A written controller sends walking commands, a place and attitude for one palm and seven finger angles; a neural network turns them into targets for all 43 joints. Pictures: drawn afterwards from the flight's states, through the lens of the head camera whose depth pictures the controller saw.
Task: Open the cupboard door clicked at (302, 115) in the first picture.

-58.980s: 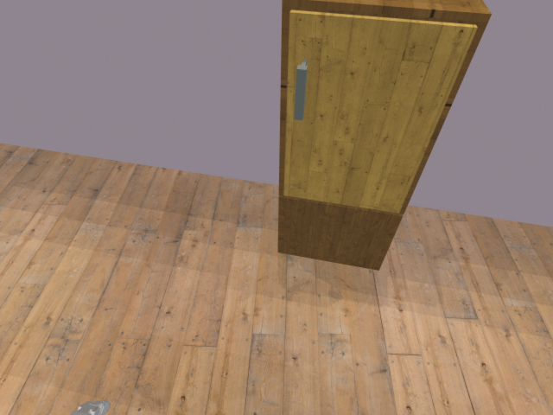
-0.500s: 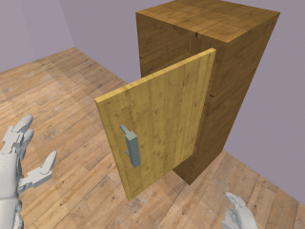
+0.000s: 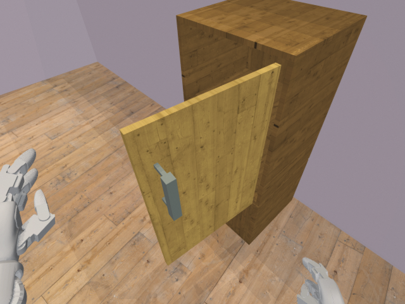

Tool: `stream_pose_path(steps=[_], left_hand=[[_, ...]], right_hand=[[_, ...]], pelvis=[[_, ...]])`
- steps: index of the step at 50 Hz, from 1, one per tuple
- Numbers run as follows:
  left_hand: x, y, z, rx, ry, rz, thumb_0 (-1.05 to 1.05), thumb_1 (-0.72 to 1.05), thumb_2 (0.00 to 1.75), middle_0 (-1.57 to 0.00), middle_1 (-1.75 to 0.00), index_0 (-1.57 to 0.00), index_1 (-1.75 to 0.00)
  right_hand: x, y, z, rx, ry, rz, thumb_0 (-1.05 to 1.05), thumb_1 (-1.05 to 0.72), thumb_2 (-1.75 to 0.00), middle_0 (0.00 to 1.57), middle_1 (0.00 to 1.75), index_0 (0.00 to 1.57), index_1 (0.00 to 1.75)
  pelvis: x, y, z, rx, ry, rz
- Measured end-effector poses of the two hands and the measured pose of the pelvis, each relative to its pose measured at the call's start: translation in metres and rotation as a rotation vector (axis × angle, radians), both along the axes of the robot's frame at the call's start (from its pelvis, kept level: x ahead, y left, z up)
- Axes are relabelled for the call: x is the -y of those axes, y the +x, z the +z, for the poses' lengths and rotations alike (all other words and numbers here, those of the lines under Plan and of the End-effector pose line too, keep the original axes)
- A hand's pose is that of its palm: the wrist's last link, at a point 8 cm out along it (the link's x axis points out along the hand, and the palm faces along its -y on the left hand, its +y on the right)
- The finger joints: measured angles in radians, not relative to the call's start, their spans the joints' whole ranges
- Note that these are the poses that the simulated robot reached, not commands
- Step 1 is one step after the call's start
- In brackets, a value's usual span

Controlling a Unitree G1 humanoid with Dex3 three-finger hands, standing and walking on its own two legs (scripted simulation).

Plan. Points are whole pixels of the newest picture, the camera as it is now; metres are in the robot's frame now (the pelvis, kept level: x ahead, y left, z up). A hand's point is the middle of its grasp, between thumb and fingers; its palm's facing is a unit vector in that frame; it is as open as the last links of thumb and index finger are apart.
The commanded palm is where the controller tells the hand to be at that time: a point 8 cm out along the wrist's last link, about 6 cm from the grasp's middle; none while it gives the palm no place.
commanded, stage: step back with the hand held close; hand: left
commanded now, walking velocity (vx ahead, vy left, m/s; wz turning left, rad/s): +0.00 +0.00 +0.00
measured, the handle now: (167, 191) +0.33 +0.13 +0.04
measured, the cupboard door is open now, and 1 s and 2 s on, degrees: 84 84 84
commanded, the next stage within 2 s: stop stepping back and stand still in 1.18 s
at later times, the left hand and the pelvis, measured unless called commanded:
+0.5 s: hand (28, 237) +0.16 +0.28 +0.15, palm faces +0.34 -0.79 -0.50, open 7.4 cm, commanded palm +0.10 +0.32 +0.17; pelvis -0.05 +0.02 -0.01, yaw -1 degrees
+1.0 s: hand out of the picture +0.06 +0.31 +0.15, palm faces +0.48 -0.76 -0.43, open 7.4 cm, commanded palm -0.01 +0.34 +0.17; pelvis -0.14 +0.03 -0.02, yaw +3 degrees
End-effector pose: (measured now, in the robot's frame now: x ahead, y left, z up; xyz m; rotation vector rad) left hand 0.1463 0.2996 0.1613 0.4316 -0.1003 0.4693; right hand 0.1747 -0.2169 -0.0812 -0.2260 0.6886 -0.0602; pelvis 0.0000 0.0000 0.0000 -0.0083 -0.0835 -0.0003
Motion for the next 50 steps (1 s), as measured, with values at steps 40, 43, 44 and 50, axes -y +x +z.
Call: stream_pose_path(steps=[40, 43, 44, 50], left_hand=[[-0.029, -0.102, 0.009, 0.091, 0.208, -0.046, 0.02, 0.89, 0.9, -0.21, -0.3, -0.21, -0.3], [-0.027, -0.117, 0.01, 0.118, 0.188, -0.035, 0.01, 0.89, 0.9, -0.21, -0.3, -0.21, -0.3], [-0.027, -0.12, 0.01, 0.129, 0.177, -0.036, 0.01, 0.89, 0.9, -0.21, -0.3, -0.21, -0.3], [-0.04, -0.13, 0.005, 0.161, 0.166, -0.054, 0.01, 0.89, 0.9, -0.21, -0.3, -0.21, -0.3]], right_hand=[[-0.02, -0.112, -0.015, -0.043, -0.035, -0.035, 0.01, -0.9, -0.9, 0.2, 0.3, 0.21, 0.3], [-0.019, -0.12, -0.017, -0.061, -0.042, -0.022, 0.01, -0.9, -0.9, 0.2, 0.3, 0.21, 0.3], [-0.019, -0.123, -0.017, -0.069, -0.049, -0.021, 0.01, -0.9, -0.9, 0.2, 0.3, 0.21, 0.3], [-0.021, -0.141, -0.012, -0.064, -0.094, -0.037, 0.01, -0.9, -0.9, 0.2, 0.3, 0.21, 0.3]], pelvis=[[-0.025, -0.102, -0.023, -0.057, -0.018, 0.049], [-0.025, -0.11, -0.023, -0.063, -0.017, 0.048], [-0.026, -0.112, -0.023, -0.063, -0.015, 0.046], [-0.035, -0.136, -0.024, -0.062, -0.025, 0.053]])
